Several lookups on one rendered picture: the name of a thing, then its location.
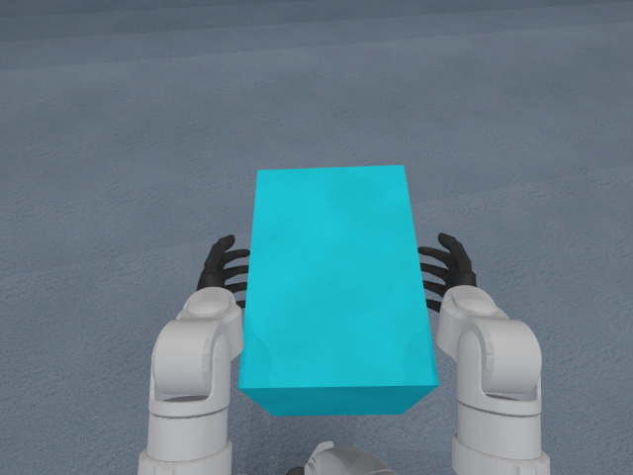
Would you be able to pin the right robot shin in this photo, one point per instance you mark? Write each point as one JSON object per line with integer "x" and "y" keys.
{"x": 321, "y": 447}

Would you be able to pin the robot right hand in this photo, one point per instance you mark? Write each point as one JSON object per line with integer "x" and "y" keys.
{"x": 457, "y": 261}

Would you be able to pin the robot right thigh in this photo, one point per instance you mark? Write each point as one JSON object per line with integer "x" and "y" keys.
{"x": 346, "y": 460}

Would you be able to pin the carton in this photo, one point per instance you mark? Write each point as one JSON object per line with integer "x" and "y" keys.
{"x": 335, "y": 320}

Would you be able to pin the robot left hand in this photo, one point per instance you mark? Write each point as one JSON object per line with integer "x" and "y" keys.
{"x": 214, "y": 274}

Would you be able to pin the robot right forearm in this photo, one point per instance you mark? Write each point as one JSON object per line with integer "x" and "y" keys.
{"x": 498, "y": 386}

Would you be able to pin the robot left forearm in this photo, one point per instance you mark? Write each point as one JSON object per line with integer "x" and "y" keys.
{"x": 190, "y": 388}

